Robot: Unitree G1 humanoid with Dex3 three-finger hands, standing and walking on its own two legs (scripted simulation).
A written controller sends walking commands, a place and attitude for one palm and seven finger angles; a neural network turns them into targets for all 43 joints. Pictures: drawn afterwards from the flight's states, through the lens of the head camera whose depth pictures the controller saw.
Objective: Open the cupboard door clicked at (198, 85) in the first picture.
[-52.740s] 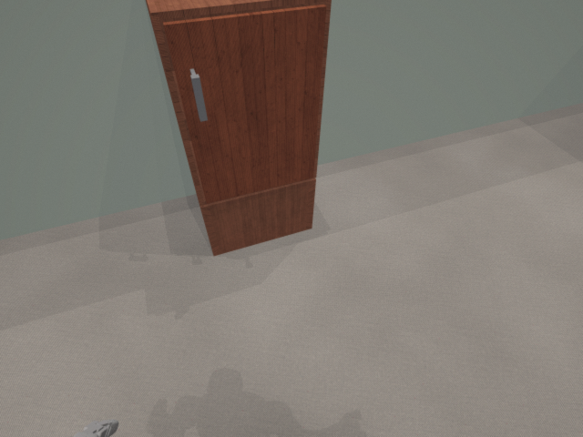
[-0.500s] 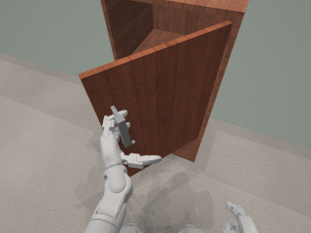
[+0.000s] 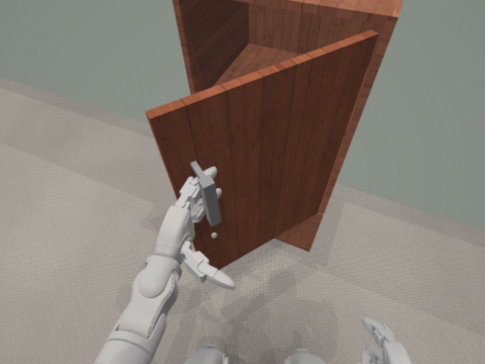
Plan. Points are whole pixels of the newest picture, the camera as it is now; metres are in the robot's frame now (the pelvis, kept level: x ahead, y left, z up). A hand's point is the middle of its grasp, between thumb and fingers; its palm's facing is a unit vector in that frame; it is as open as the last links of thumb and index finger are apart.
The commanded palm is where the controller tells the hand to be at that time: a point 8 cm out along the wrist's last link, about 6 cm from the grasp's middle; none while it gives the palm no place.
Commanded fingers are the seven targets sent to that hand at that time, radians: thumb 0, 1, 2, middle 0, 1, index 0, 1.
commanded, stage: slide the hand sideways off the handle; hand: left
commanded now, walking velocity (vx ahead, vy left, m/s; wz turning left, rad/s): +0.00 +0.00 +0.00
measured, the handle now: (205, 194) +0.38 +0.09 +0.05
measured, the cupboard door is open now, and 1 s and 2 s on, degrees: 55 55 55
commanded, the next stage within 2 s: draw the hand back to the body in 0.96 s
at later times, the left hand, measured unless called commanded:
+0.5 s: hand (188, 253) +0.28 +0.10 +0.04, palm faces -0.11 -0.99 -0.02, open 16.2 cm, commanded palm +0.26 +0.16 +0.05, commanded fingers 0.00 -0.50 0.30 -0.15 -0.30 -0.15 -0.30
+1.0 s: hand (149, 272) +0.25 +0.16 +0.05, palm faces -0.10 -0.99 -0.04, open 16.3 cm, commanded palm +0.23 +0.21 +0.05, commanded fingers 0.00 -0.50 0.30 -0.15 -0.30 -0.15 -0.30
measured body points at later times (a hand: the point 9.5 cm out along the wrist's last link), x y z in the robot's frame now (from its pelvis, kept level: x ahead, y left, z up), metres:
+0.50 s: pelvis +0.01 +0.00 -0.01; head +0.07 -0.01 +0.44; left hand +0.28 +0.16 +0.05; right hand +0.19 -0.22 -0.09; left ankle +0.02 +0.10 -0.68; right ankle +0.03 -0.11 -0.68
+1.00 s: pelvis +0.02 -0.01 -0.01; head +0.07 -0.01 +0.43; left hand +0.25 +0.21 +0.05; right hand +0.20 -0.24 -0.09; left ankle +0.02 +0.10 -0.68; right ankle +0.03 -0.11 -0.68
